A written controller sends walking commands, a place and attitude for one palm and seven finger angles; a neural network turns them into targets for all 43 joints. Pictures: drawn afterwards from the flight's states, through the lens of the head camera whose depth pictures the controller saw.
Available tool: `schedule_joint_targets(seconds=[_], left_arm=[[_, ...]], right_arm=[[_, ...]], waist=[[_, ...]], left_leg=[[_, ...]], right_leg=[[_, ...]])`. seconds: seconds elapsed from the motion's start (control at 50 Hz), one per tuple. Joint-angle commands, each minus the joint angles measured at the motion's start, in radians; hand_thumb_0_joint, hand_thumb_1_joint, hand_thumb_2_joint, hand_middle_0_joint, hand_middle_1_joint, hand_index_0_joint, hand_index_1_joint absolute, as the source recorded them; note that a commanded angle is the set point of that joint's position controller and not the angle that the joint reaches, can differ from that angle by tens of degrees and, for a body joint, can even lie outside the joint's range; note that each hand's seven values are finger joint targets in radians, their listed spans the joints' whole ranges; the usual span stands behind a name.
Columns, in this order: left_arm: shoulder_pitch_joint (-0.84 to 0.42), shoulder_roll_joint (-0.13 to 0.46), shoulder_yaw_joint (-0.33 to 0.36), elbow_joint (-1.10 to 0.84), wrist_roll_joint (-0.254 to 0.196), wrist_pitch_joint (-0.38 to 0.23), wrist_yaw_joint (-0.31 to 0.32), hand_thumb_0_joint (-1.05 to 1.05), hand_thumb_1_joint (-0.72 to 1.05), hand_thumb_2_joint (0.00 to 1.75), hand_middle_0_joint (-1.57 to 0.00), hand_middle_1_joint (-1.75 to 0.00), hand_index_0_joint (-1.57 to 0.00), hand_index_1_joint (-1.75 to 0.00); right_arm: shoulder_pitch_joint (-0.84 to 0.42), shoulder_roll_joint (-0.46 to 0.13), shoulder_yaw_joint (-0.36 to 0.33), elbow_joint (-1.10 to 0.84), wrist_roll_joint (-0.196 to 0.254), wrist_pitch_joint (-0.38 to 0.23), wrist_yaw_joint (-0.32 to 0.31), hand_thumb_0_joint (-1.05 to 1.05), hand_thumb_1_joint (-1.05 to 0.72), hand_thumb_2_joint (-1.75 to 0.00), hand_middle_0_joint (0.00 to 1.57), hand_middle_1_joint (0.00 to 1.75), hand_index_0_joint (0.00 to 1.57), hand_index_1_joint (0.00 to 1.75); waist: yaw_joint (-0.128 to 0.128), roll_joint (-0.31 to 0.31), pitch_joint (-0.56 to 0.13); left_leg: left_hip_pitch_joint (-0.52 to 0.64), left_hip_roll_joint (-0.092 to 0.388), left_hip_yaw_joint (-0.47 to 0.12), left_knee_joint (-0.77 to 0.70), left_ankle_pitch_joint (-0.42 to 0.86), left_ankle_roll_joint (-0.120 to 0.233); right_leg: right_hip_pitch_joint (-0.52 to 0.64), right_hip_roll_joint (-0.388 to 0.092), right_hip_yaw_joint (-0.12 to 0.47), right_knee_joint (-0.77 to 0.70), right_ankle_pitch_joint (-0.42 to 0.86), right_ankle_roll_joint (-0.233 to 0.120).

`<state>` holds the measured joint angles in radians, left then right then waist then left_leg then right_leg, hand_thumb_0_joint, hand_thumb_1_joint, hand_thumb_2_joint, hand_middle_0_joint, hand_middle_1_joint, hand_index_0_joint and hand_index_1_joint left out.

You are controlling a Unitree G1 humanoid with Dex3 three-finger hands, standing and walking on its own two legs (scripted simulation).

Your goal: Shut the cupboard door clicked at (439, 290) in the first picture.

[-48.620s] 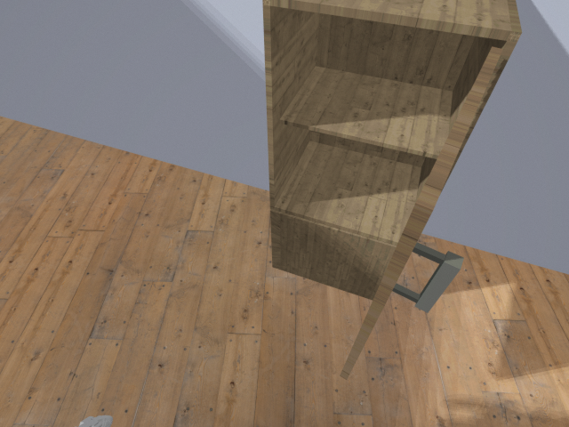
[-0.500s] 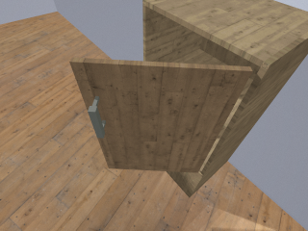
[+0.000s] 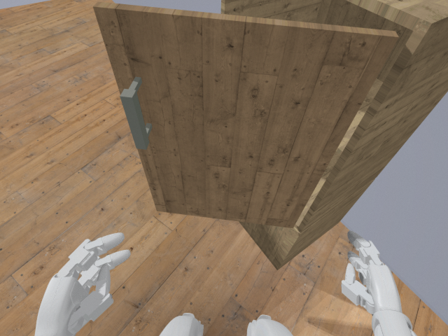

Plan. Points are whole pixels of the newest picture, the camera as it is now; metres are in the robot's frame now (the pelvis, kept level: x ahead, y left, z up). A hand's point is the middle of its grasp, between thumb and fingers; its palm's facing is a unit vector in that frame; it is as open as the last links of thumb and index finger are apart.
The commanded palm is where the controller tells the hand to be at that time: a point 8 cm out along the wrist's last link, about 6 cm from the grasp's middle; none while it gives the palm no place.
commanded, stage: raise the hand and make a fist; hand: left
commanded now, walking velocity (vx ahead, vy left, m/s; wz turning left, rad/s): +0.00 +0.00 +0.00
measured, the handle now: (139, 114) +0.46 +0.21 +0.13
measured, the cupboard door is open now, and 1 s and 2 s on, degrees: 48 48 48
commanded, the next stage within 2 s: bring the fist close to the handle in 1.44 s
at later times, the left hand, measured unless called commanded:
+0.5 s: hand (105, 247) +0.23 +0.20 +0.09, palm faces -0.02 -1.00 -0.04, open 3.6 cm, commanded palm +0.20 +0.25 +0.09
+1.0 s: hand (85, 214) +0.25 +0.22 +0.13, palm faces -0.01 -1.00 -0.05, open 3.1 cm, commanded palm +0.23 +0.28 +0.14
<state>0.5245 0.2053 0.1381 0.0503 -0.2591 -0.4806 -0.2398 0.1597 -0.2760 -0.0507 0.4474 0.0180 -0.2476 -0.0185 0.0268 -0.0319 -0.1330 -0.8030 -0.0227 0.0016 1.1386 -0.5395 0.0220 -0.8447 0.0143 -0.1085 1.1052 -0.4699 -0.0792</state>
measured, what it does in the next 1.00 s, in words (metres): stands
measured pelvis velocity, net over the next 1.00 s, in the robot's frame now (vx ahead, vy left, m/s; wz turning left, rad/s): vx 0.03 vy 0.04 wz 0.00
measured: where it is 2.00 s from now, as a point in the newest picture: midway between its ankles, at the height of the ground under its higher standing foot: outside the picture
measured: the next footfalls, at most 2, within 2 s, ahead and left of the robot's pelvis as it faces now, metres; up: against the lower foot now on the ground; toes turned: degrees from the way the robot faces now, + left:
none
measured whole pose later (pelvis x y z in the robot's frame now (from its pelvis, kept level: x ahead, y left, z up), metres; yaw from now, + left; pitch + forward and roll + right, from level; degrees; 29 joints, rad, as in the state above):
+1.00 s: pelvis +0.03 +0.04 +0.04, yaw +0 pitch +7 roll -2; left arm 0.36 0.26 0.16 -0.15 -0.28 -0.21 -0.24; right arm 0.27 -0.23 0.07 0.49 0.03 -0.21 -0.06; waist 0.03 0.04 -0.09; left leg -0.55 -0.04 0.00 0.89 -0.47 0.07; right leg -0.57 0.01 -0.09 0.83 -0.39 -0.02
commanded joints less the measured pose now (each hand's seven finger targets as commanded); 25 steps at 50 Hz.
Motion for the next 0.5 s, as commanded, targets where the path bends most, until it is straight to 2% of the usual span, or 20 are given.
schedule_joint_targets(seconds=[0.0, 0.02, 0.06, 0.12, 0.14, 0.16, 0.18, 0.22, 0.26, 0.28, 0.32, 0.36, 0.44, 0.48], left_arm=[[-0.25, 0.115, -0.011, -0.424, -0.027, -0.16, -0.014, 0.0, 0.9, 0.9, -0.64, -0.78, -0.64, -0.78], [-0.245, 0.115, -0.017, -0.378, -0.032, -0.148, -0.037, 0.0, 0.9, 0.9, -0.66, -0.8, -0.66, -0.8], [-0.21, 0.127, -0.021, -0.299, -0.04, -0.086, -0.083, 0.0, 0.9, 0.9, -0.69, -0.84, -0.69, -0.84], [-0.148, 0.172, 0.043, -0.268, -0.049, 0.045, -0.107, 0.0, 0.9, 0.9, -0.75, -0.9, -0.75, -0.9], [-0.14, 0.185, 0.071, -0.29, -0.053, 0.081, -0.098, 0.0, 0.9, 0.9, -0.77, -0.92, -0.77, -0.92], [-0.125, 0.199, 0.106, -0.281, -0.059, 0.114, -0.084, 0.0, 0.9, 0.9, -0.79, -0.94, -0.79, -0.94], [-0.12, 0.188, 0.12, -0.309, -0.066, 0.131, -0.068, 0.0, 0.9, 0.9, -0.81, -0.96, -0.81, -0.96], [-0.108, 0.172, 0.14, -0.338, -0.072, 0.135, -0.03, 0.0, 0.9, 0.9, -0.84, -1.0, -0.84, -1.0], [-0.095, 0.168, 0.146, -0.356, -0.068, 0.114, -0.003, 0.0, 0.9, 0.9, -0.88, -1.04, -0.88, -1.04], [-0.086, 0.148, 0.122, -0.366, -0.062, 0.098, 0.003, 0.0, 0.9, 0.9, -0.9, -1.06, -0.9, -1.06], [-0.068, 0.116, 0.08, -0.343, -0.055, 0.077, 0.002, 0.0, 0.9, 0.9, -0.93, -1.1, -0.93, -1.1], [-0.068, 0.125, 0.074, -0.316, -0.051, 0.068, -0.009, 0.0, 0.9, 0.9, -0.97, -1.14, -0.97, -1.14], [-0.095, 0.145, 0.079, -0.357, -0.055, 0.056, -0.026, 0.0, 0.9, 0.9, -1.04, -1.22, -1.04, -1.22], [-0.112, 0.158, 0.082, -0.415, -0.053, 0.054, -0.016, 0.0, 0.9, 0.9, -1.08, -1.26, -1.08, -1.26]], right_arm=[[0.025, -0.089, 0.0, -0.099, -0.002, -0.065, -0.026, 0.0, -0.9, -0.9, 0.2, 0.3, 0.2, 0.3], [0.029, -0.095, 0.003, -0.085, 0.002, -0.067, -0.031, 0.0, -0.9, -0.9, 0.2, 0.3, 0.2, 0.3], [0.03, -0.103, 0.011, -0.081, 0.01, -0.064, -0.043, 0.0, -0.9, -0.9, 0.2, 0.3, 0.2, 0.3], [0.034, -0.095, 0.01, -0.101, 0.028, -0.045, -0.052, 0.0, -0.9, -0.9, 0.2, 0.3, 0.2, 0.3], [0.031, -0.091, 0.013, -0.109, 0.029, -0.038, -0.053, 0.0, -0.9, -0.9, 0.2, 0.3, 0.2, 0.3], [0.021, -0.081, 0.016, -0.114, 0.028, -0.03, -0.054, 0.0, -0.9, -0.9, 0.2, 0.3, 0.2, 0.3], [0.021, -0.071, 0.019, -0.123, 0.026, -0.026, -0.054, 0.0, -0.9, -0.9, 0.2, 0.3, 0.2, 0.3], [0.019, -0.057, 0.019, -0.124, 0.019, -0.022, -0.053, 0.0, -0.9, -0.9, 0.2, 0.3, 0.2, 0.3], [0.017, -0.053, 0.022, -0.117, 0.011, -0.024, -0.05, 0.0, -0.9, -0.9, 0.2, 0.3, 0.2, 0.3], [0.027, -0.054, 0.021, -0.115, 0.008, -0.026, -0.047, 0.0, -0.9, -0.9, 0.2, 0.3, 0.2, 0.3], [0.037, -0.06, 0.019, -0.106, 0.005, -0.029, -0.043, 0.0, -0.9, -0.9, 0.2, 0.3, 0.2, 0.3], [0.038, -0.074, 0.018, -0.104, 0.004, -0.029, -0.044, 0.0, -0.9, -0.9, 0.2, 0.3, 0.2, 0.3], [0.059, -0.088, 0.013, -0.114, 0.011, -0.034, -0.047, 0.0, -0.9, -0.9, 0.2, 0.3, 0.2, 0.3], [0.061, -0.09, 0.015, -0.116, 0.01, -0.035, -0.049, 0.0, -0.9, -0.9, 0.2, 0.3, 0.2, 0.3]], waist=[[-0.101, 0.079, -0.149], [-0.106, 0.068, -0.126], [-0.095, 0.066, -0.112], [-0.045, 0.031, -0.156], [-0.027, 0.038, -0.184], [-0.007, 0.049, -0.184], [0.0, 0.034, -0.201], [0.009, -0.002, -0.205], [0.019, 0.025, -0.203], [0.01, 0.02, -0.197], [-0.007, 0.017, -0.157], [-0.013, -0.004, -0.127], [-0.012, 0.029, -0.146], [-0.009, 0.072, -0.179]], left_leg=[[-0.006, 0.007, -0.042, -0.088, 0.126, 0.016], [-0.024, 0.009, -0.045, -0.082, 0.113, 0.015], [-0.042, 0.009, -0.044, -0.086, 0.115, 0.019], [-0.033, 0.008, -0.034, -0.131, 0.137, 0.015], [-0.02, 0.005, -0.035, -0.149, 0.154, 0.014], [-0.015, 0.003, -0.035, -0.165, 0.174, 0.012], [-0.004, 0.001, -0.037, -0.179, 0.191, 0.009], [0.019, 0.004, -0.043, -0.204, 0.226, 0.003], [0.038, 0.005, -0.049, -0.225, 0.268, 0.0], [0.059, 0.006, -0.05, -0.237, 0.288, 0.0], [0.07, 0.006, -0.05, -0.252, 0.279, -0.001], [0.055, 0.005, -0.049, -0.247, 0.266, 0.002], [0.102, 0.003, -0.048, -0.277, 0.261, 0.001], [0.154, 0.006, -0.052, -0.292, 0.301, 0.001]], right_leg=[[0.127, -0.034, 0.222, -0.265, -0.062, 0.059], [0.12, -0.032, 0.22, -0.269, -0.079, 0.062], [0.143, -0.032, 0.227, -0.284, -0.085, 0.063], [0.247, -0.047, 0.234, -0.325, -0.081, 0.072], [0.287, -0.05, 0.229, -0.329, -0.07, 0.072], [0.318, -0.047, 0.223, -0.326, -0.042, 0.068], [0.343, -0.052, 0.217, -0.328, -0.006, 0.073], [0.368, -0.052, 0.197, -0.321, 0.075, 0.079], [0.383, -0.043, 0.169, -0.293, 0.159, 0.07], [0.371, -0.039, 0.149, -0.282, 0.199, 0.069], [0.331, -0.031, 0.122, -0.276, 0.192, 0.067], [0.319, -0.032, 0.133, -0.285, 0.164, 0.065], [0.313, -0.025, 0.113, -0.291, 0.132, 0.055], [0.325, -0.017, 0.088, -0.274, 0.191, 0.05]])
